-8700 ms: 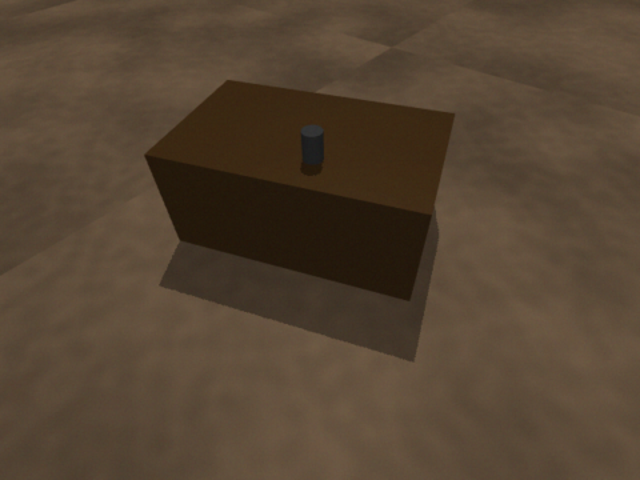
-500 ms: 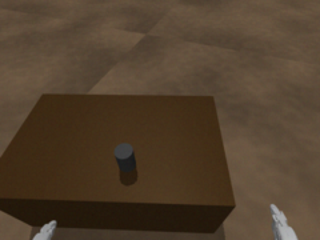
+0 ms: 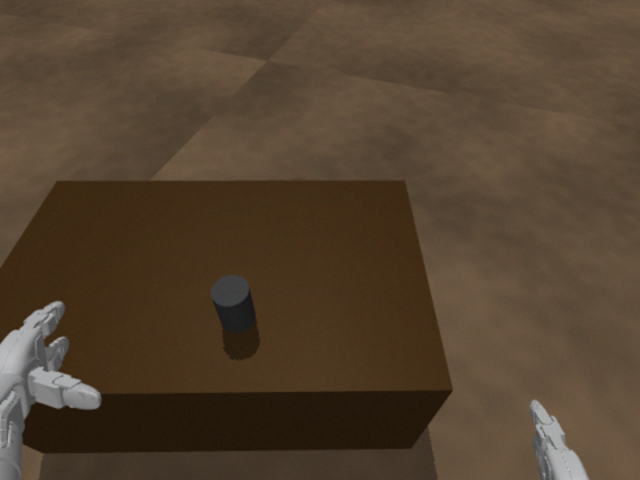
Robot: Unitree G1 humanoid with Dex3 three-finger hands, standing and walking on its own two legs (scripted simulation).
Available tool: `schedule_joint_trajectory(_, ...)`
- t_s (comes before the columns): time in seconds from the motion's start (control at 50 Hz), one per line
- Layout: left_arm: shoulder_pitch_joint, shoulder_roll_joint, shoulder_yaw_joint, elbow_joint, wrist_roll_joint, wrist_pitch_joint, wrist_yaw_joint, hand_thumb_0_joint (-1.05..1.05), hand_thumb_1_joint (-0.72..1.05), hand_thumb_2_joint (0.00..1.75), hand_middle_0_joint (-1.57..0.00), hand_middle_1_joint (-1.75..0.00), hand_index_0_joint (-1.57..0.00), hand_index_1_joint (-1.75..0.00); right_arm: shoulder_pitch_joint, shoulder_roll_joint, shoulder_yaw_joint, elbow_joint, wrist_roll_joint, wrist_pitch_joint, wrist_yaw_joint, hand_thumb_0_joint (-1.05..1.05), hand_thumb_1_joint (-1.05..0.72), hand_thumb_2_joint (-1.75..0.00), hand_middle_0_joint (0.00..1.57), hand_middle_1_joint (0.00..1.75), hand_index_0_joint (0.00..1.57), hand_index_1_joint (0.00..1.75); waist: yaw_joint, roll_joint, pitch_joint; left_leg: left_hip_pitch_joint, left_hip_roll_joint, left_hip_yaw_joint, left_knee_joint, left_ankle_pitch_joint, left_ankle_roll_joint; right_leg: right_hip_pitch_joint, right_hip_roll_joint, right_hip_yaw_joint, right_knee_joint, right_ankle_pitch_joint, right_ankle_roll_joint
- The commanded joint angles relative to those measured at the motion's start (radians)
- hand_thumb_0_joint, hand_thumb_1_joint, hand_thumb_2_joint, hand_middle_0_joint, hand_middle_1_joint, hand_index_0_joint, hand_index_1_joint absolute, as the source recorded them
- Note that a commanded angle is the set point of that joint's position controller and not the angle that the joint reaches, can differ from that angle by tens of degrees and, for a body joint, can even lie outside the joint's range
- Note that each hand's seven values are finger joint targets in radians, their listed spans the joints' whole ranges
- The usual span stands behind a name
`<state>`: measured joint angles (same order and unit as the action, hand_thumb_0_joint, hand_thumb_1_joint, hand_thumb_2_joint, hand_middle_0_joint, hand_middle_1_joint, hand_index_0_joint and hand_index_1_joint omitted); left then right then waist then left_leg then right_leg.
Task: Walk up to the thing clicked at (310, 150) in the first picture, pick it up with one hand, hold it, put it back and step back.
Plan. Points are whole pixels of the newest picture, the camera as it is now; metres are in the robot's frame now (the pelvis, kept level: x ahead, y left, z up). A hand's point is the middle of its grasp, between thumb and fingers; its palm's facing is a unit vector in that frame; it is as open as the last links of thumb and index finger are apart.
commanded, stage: go down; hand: left
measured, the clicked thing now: (234, 304) +0.53 +0.18 -0.24
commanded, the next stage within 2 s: approach in 1.18 s
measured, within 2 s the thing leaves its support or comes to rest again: neither
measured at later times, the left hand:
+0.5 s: hand (62, 307) +0.38 +0.35 +0.02, palm faces +0.16 -0.98 -0.10, open 17.6 cm
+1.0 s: hand (59, 287) +0.40 +0.36 +0.03, palm faces +0.16 -0.98 -0.06, open 17.5 cm
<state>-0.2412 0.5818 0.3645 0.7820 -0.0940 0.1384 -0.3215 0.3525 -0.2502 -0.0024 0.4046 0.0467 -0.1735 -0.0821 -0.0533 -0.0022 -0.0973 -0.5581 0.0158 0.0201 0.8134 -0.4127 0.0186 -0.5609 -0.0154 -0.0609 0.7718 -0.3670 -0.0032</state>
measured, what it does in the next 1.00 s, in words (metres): stands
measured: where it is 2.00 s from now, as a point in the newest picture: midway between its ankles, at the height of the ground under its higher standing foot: outside the picture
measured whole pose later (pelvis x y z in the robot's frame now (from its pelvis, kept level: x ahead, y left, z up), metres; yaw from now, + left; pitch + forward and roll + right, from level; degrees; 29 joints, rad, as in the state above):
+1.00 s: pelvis +0.00 +0.01 -0.02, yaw -1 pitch +18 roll -3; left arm -0.57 0.77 0.56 1.14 -0.11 -0.18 -0.48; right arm 0.31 -0.27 0.02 0.35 0.01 -0.15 -0.04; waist -0.12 -0.02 -0.14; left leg -0.81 0.04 0.01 0.98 -0.48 0.03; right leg -0.79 0.00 -0.06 0.88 -0.40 0.01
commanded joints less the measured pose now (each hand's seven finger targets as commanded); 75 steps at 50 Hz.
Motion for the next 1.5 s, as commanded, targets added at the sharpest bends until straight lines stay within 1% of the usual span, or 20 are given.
schedule_joint_trajectory(0.0,-0.28,0.365,0.134,-0.023,-0.019,-0.138,-0.036,0.0,-0.61,0.04,-0.06,-0.04,-0.06,-0.04,-0.083,-0.175,-0.097,-0.178,-0.001,-0.063,-0.002,0.0,0.56,-0.04,0.05,0.05,0.05,0.05,0.026,0.048,-0.241,0.09,-0.009,-0.044,-0.102,0.297,-0.002,0.098,0.012,0.025,-0.075,0.23,-0.019)
schedule_joint_trajectory(0.08,-0.392,0.378,0.135,0.003,-0.022,-0.212,-0.056,0.0,-0.6,0.06,-0.05,-0.05,-0.05,-0.05,-0.074,-0.188,-0.115,-0.135,-0.001,-0.052,0.001,0.0,0.56,-0.04,0.05,0.05,0.05,0.05,0.016,0.086,-0.277,0.114,-0.001,-0.053,-0.103,0.299,-0.008,0.062,0.017,0.027,-0.06,0.214,-0.026)
schedule_joint_trajectory(0.14,-0.442,0.406,0.147,0.056,-0.02,-0.254,-0.065,0.0,-0.58,0.07,-0.05,-0.05,-0.05,-0.05,-0.099,-0.155,-0.068,-0.15,-0.004,-0.052,0.005,0.0,0.57,-0.04,0.05,0.05,0.05,0.05,0.009,0.116,-0.272,0.103,0.008,-0.06,-0.101,0.293,-0.014,0.024,0.02,0.023,-0.05,0.188,-0.029)
schedule_joint_trajectory(0.28,-0.57,0.49,0.174,0.066,-0.027,-0.325,-0.091,0.0,-0.57,0.07,-0.05,-0.04,-0.05,-0.04,-0.042,-0.169,-0.066,-0.114,-0.014,-0.043,0.004,0.0,0.57,-0.05,0.05,0.05,0.05,0.05,-0.029,0.176,-0.301,0.104,0.002,-0.049,-0.072,0.251,-0.009,-0.025,0.014,0.035,-0.051,0.17,-0.027)
schedule_joint_trajectory(0.38,-0.579,0.496,0.183,0.127,-0.038,-0.346,-0.11,0.0,-0.56,0.08,-0.05,-0.04,-0.05,-0.04,-0.034,-0.157,-0.041,-0.098,-0.02,-0.043,0.01,0.0,0.57,-0.05,0.05,0.05,0.05,0.05,-0.032,0.214,-0.32,0.113,0.018,-0.065,-0.046,0.3,-0.017,-0.082,0.022,0.019,-0.024,0.168,-0.031)
schedule_joint_trajectory(0.44,-0.583,0.516,0.194,0.158,-0.043,-0.352,-0.12,0.0,-0.6,0.06,-0.05,-0.04,-0.05,-0.04,-0.07,-0.201,-0.075,-0.154,-0.021,-0.044,0.009,0.0,0.56,-0.05,0.05,0.05,0.05,0.05,-0.046,0.174,-0.388,0.112,0.019,-0.067,-0.016,0.354,-0.014,-0.068,0.022,0.018,-0.012,0.206,-0.03)
schedule_joint_trajectory(0.48,-0.593,0.518,0.195,0.183,-0.044,-0.355,-0.127,0.0,-0.58,0.07,-0.05,-0.04,-0.05,-0.04,-0.073,-0.165,-0.037,-0.158,-0.02,-0.043,0.014,0.0,0.56,-0.05,0.05,0.05,0.05,0.05,-0.037,0.173,-0.366,0.077,0.014,-0.061,-0.001,0.363,-0.01,-0.061,0.021,0.023,-0.004,0.224,-0.029)
schedule_joint_trajectory(0.56,-0.572,0.51,0.202,0.203,-0.051,-0.362,-0.139,0.0,-0.61,0.07,-0.05,-0.04,-0.05,-0.05,-0.068,-0.18,-0.047,-0.167,-0.026,-0.039,0.016,0.0,0.55,-0.05,0.05,0.05,0.05,0.05,-0.03,0.182,-0.4,0.105,0.028,-0.077,0.01,0.415,-0.019,-0.104,0.029,0.01,0.02,0.208,-0.032)
schedule_joint_trajectory(0.64,-0.575,0.553,0.235,0.167,-0.048,-0.364,-0.138,0.0,-0.6,0.08,-0.05,-0.04,-0.05,-0.05,-0.023,-0.17,-0.039,-0.189,-0.025,-0.029,0.018,0.0,0.56,-0.05,0.05,0.05,0.05,0.05,-0.026,0.173,-0.431,0.092,0.02,-0.066,0.028,0.444,-0.016,-0.057,0.028,0.018,0.023,0.256,-0.029)
schedule_joint_trajectory(0.68,-0.607,0.578,0.256,0.102,-0.051,-0.369,-0.138,0.0,-0.59,0.08,-0.05,-0.04,-0.05,-0.05,-0.024,-0.206,-0.074,-0.203,-0.023,-0.027,0.016,0.0,0.55,-0.05,0.05,0.05,0.05,0.05,-0.024,0.199,-0.48,0.136,0.027,-0.074,0.031,0.499,-0.023,-0.07,0.03,0.015,0.035,0.271,-0.031)
schedule_joint_trajectory(0.7,-0.589,0.541,0.232,0.161,-0.05,-0.364,-0.142,0.0,-0.57,0.08,-0.05,-0.04,-0.04,-0.05,-0.016,-0.193,-0.065,-0.188,-0.025,-0.025,0.019,0.0,0.55,-0.05,0.05,0.05,0.05,0.05,-0.041,0.194,-0.416,0.122,0.032,-0.076,0.027,0.481,-0.024,-0.106,0.034,0.011,0.033,0.24,-0.03)
schedule_joint_trajectory(0.74,-0.609,0.563,0.252,0.095,-0.048,-0.37,-0.136,0.0,-0.58,0.1,-0.05,-0.05,-0.04,-0.06,-0.014,-0.178,-0.056,-0.175,-0.025,-0.023,0.022,0.0,0.55,-0.05,0.05,0.05,0.05,0.05,-0.015,0.228,-0.449,0.142,0.034,-0.079,0.031,0.541,-0.028,-0.102,0.032,0.01,0.045,0.262,-0.033)
schedule_joint_trajectory(0.76,-0.569,0.546,0.247,0.168,-0.043,-0.364,-0.135,0.0,-0.57,0.09,-0.05,-0.04,-0.04,-0.05,-0.028,-0.181,-0.06,-0.174,-0.025,-0.024,0.024,0.0,0.55,-0.05,0.05,0.05,0.05,0.05,-0.028,0.211,-0.412,0.124,0.039,-0.084,0.035,0.544,-0.028,-0.122,0.034,0.009,0.046,0.25,-0.031)
schedule_joint_trajectory(0.8,-0.618,0.551,0.243,0.115,-0.044,-0.37,-0.137,0.0,-0.57,0.1,-0.05,-0.05,-0.04,-0.06,-0.037,-0.185,-0.066,-0.19,-0.025,-0.027,0.027,0.0,0.55,-0.05,0.05,0.05,0.05,0.05,-0.033,0.226,-0.419,0.134,0.039,-0.082,0.036,0.549,-0.027,-0.125,0.035,0.01,0.05,0.248,-0.033)
schedule_joint_trajectory(0.9,-0.65,0.545,0.242,0.13,-0.047,-0.38,-0.147,0.0,-0.55,0.1,-0.04,-0.05,-0.03,-0.06,-0.04,-0.178,-0.06,-0.209,-0.027,-0.031,0.028,0.0,0.55,-0.05,0.05,0.05,0.05,0.05,-0.048,0.217,-0.402,0.099,0.029,-0.07,0.041,0.465,-0.022,-0.122,0.032,0.017,0.048,0.234,-0.032)
schedule_joint_trajectory(1.0,-0.663,0.578,0.254,0.174,-0.048,-0.382,-0.167,0.0,-0.6,0.09,-0.05,-0.05,-0.04,-0.06,-0.001,-0.19,-0.065,-0.214,-0.035,-0.029,0.031,0.0,0.55,-0.05,0.05,0.05,0.05,0.05,-0.068,0.213,-0.437,0.118,0.032,-0.075,0.068,0.521,-0.018,-0.143,0.033,0.012,0.059,0.269,-0.028)
schedule_joint_trajectory(1.1,-0.714,0.625,0.276,0.183,-0.044,-0.398,-0.165,0.0,-0.59,0.09,-0.04,-0.05,-0.04,-0.06,-0.041,-0.193,-0.063,-0.253,-0.033,-0.028,0.033,0.0,0.55,-0.05,0.05,0.05,0.05,0.05,-0.059,0.187,-0.402,0.008,0.015,-0.066,0.065,0.357,-0.011,-0.123,0.027,0.023,0.062,0.209,-0.031)
schedule_joint_trajectory(1.28,-0.749,0.666,0.293,0.255,-0.04,-0.413,-0.172,0.0,-0.57,0.06,-0.07,-0.04,-0.06,-0.05,-0.033,-0.21,-0.077,-0.295,-0.036,-0.027,0.019,0.0,0.57,-0.04,0.05,0.05,0.05,0.05,-0.086,0.177,-0.443,-0.006,0.013,-0.064,0.093,0.318,-0.007,-0.136,0.03,0.025,0.068,0.203,-0.028)
schedule_joint_trajectory(1.38,-0.748,0.566,0.258,0.357,-0.067,-0.468,-0.194,0.0,-0.55,0.02,-0.05,-0.03,-0.05,-0.04,-0.075,-0.151,-0.017,-0.241,-0.041,-0.035,0.03,0.0,0.57,-0.04,0.05,0.05,0.05,0.05,-0.102,0.17,-0.348,-0.101,0.017,-0.074,0.128,0.275,-0.005,-0.259,0.035,0.017,0.11,0.146,-0.031)
schedule_joint_trajectory(1.48,-0.76,0.506,0.254,0.374,-0.107,-0.575,-0.205,0.0,-0.52,0.03,-0.04,-0.03,-0.04,-0.04,-0.052,-0.206,-0.071,-0.314,-0.051,-0.056,0.033,0.0,0.58,-0.04,0.05,0.05,0.05,0.05,-0.158,0.156,-0.431,-0.12,0.015,-0.076,0.206,0.293,-0.005,-0.306,0.039,0.017,0.172,0.18,-0.032)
